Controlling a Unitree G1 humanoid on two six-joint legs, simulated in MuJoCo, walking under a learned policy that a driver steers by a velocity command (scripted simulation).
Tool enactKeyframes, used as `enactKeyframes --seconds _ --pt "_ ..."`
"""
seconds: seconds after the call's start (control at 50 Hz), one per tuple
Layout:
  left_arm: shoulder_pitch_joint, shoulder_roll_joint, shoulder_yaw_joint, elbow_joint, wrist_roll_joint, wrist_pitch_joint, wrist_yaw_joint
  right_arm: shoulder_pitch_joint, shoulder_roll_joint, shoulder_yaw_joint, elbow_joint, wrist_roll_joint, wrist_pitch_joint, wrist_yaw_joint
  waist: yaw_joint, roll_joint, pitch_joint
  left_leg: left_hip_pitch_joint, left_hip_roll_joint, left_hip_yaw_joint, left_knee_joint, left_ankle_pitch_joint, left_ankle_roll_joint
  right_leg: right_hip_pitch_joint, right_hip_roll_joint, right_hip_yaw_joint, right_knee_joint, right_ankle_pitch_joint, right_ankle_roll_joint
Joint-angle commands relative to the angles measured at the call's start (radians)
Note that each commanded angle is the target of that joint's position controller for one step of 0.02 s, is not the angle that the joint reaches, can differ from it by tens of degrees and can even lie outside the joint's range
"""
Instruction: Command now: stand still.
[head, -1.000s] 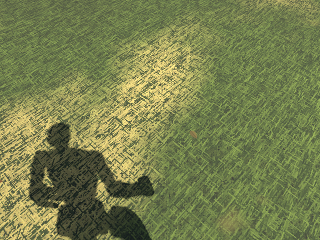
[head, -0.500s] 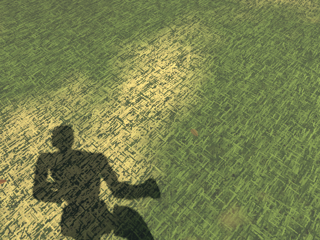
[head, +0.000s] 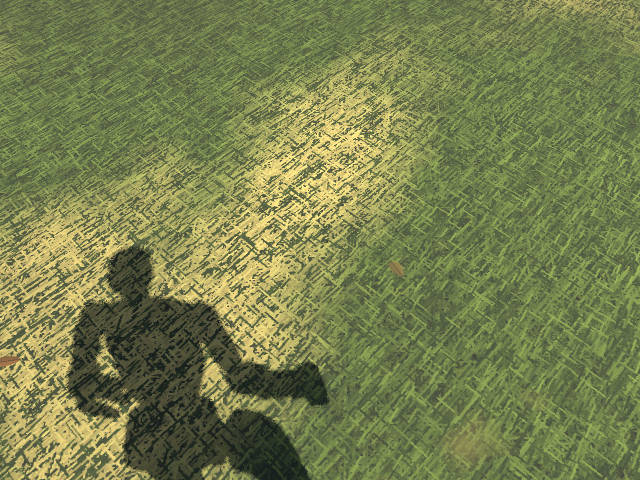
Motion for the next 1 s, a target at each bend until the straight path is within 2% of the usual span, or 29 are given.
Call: enactKeyframes --seconds 0.02,0.6,0.62,0.64,0.66,0.68,0.7,0.72,0.74,0.76,0.78,0.8,0.82,0.84,0.88,0.9,0.92,0.94,0.96,0.98,1.0 --pt "-0.029 0.125 0.027 -0.043 -0.001 -0.011 0.004 -0.011 -0.141 -0.036 -0.052 0.001 -0.013 -0.002 -0.001 0.015 -0.085 0.068 0.083 -0.102 -0.088 0.210 0.012 -0.020 -0.011 0.010 -0.056 0.114 -0.016" --pt "-0.057 0.137 0.025 0.093 -0.001 -0.001 0.008 0.032 -0.166 -0.038 0.068 0.004 -0.002 0.004 0.001 0.011 -0.065 0.092 0.074 -0.106 -0.120 0.236 0.019 0.005 -0.014 -0.006 -0.077 0.125 -0.010" --pt "-0.039 0.141 0.026 0.105 0.002 0.003 0.010 0.059 -0.172 -0.042 0.080 0.002 0.000 0.001 -0.007 0.018 -0.059 0.097 0.080 -0.120 -0.151 0.110 0.029 -0.004 -0.011 -0.009 -0.077 0.058 -0.012" --pt "-0.037 0.166 0.036 0.105 0.014 0.007 0.017 0.111 -0.216 -0.061 0.095 -0.011 0.004 -0.011 -0.035 0.046 -0.029 0.108 0.104 -0.161 -0.203 -0.113 0.073 -0.055 0.008 -0.024 -0.042 -0.064 -0.023" --pt "-0.061 0.181 0.047 0.095 0.033 0.005 0.029 0.185 -0.251 -0.080 0.120 -0.031 0.006 -0.029 -0.078 0.100 0.010 0.148 0.178 -0.268 -0.274 -0.334 0.148 -0.163 0.023 -0.038 0.038 -0.174 -0.033" --pt "-0.085 0.165 0.048 0.083 0.053 -0.004 0.041 0.239 -0.240 -0.082 0.133 -0.039 0.000 -0.055 -0.106 0.138 0.050 0.213 0.290 -0.407 -0.331 -0.446 0.220 -0.292 0.020 -0.039 0.120 -0.192 -0.049" --pt "-0.103 0.119 0.036 0.074 0.069 -0.015 0.051 0.271 -0.188 -0.067 0.139 -0.043 -0.005 -0.083 -0.124 0.160 0.076 0.244 0.390 -0.509 -0.374 -0.441 0.268 -0.372 -0.020 0.008 0.213 -0.193 -0.072" --pt "-0.122 0.093 0.029 0.062 0.078 -0.028 0.060 0.290 -0.120 -0.042 0.136 -0.051 -0.017 -0.108 -0.142 0.162 0.068 0.281 0.439 -0.559 -0.406 -0.384 0.284 -0.438 -0.048 0.068 0.358 -0.268 -0.088" --pt "-0.107 0.086 0.032 0.050 0.075 -0.040 0.060 0.257 -0.084 -0.025 0.124 -0.056 -0.031 -0.126 -0.122 0.144 0.041 0.301 0.428 -0.528 -0.413 -0.331 0.262 -0.456 -0.052 0.092 0.472 -0.299 -0.102" --pt "-0.086 0.084 0.035 0.044 0.077 -0.048 0.056 0.208 -0.068 -0.013 0.112 -0.058 -0.037 -0.137 -0.093 0.116 0.030 0.286 0.382 -0.452 -0.417 -0.288 0.223 -0.431 -0.045 0.086 0.504 -0.282 -0.110" --pt "-0.074 0.079 0.037 0.041 0.084 -0.048 0.049 0.165 -0.072 -0.008 0.100 -0.052 -0.037 -0.141 -0.073 0.086 0.033 0.258 0.330 -0.365 -0.427 -0.257 0.187 -0.388 -0.034 0.054 0.458 -0.251 -0.107" --pt "-0.076 0.071 0.039 0.039 0.093 -0.041 0.042 0.146 -0.091 -0.008 0.092 -0.043 -0.033 -0.145 -0.065 0.062 0.046 0.218 0.285 -0.288 -0.435 -0.232 0.160 -0.328 -0.019 0.017 0.382 -0.219 -0.093" --pt "-0.080 0.050 0.035 0.039 0.095 -0.034 0.034 0.152 -0.114 -0.010 0.096 -0.039 -0.026 -0.142 -0.059 0.064 0.055 0.159 0.251 -0.220 -0.438 -0.197 0.143 -0.241 -0.008 -0.015 0.309 -0.190 -0.080" --pt "-0.079 0.033 0.030 0.037 0.086 -0.029 0.024 0.166 -0.139 -0.014 0.104 -0.039 -0.017 -0.133 -0.051 0.083 0.065 0.093 0.234 -0.179 -0.436 -0.158 0.140 -0.145 0.004 -0.039 0.250 -0.166 -0.069" --pt "-0.028 0.032 0.027 0.052 0.053 -0.036 0.002 0.179 -0.178 -0.023 0.122 -0.046 0.001 -0.103 -0.024 0.082 0.076 0.008 0.245 -0.163 -0.396 -0.159 0.162 -0.002 0.023 -0.052 0.106 0.014 -0.064" --pt "-0.006 0.035 0.026 0.058 0.045 -0.046 -0.005 0.171 -0.184 -0.023 0.129 -0.060 0.012 -0.086 -0.016 0.085 0.086 -0.033 0.253 -0.167 -0.370 -0.169 0.176 0.056 0.034 -0.052 0.056 0.085 -0.071" --pt "0.027 0.051 0.030 0.062 0.042 -0.057 -0.008 0.156 -0.184 -0.022 0.129 -0.068 0.020 -0.075 -0.007 0.082 0.073 -0.057 0.254 -0.164 -0.329 -0.171 0.187 0.118 0.052 -0.062 0.027 0.077 -0.081" --pt "0.099 0.081 0.041 0.074 0.040 -0.073 -0.003 0.162 -0.166 -0.018 0.141 -0.078 0.020 -0.068 0.020 0.068 0.047 -0.092 0.241 -0.157 -0.239 -0.169 0.189 0.208 0.060 -0.058 0.019 0.068 -0.097" --pt "0.196 0.118 0.056 0.086 0.046 -0.092 0.008 0.174 -0.118 -0.005 0.161 -0.094 0.011 -0.061 0.062 0.012 0.006 -0.140 0.186 -0.120 -0.057 -0.144 0.159 0.309 0.020 -0.009 -0.002 0.083 -0.126" --pt "0.383 0.191 0.072 0.112 0.071 -0.104 0.030 0.211 0.004 0.025 0.153 -0.110 -0.001 -0.050 0.094 -0.182 -0.151 -0.230 0.047 -0.025 0.335 -0.213 0.069 0.492 -0.172 0.262 -0.068 0.128 -0.289" --pt "0.483 0.200 0.066 0.108 0.094 -0.115 0.028 0.132 0.040 0.030 0.087 -0.097 -0.032 -0.037 0.144 -0.266 -0.106 -0.540 -0.064 -0.143 0.565 -0.362 0.045 0.563 -0.318 0.675 -0.260 -0.049 -0.449"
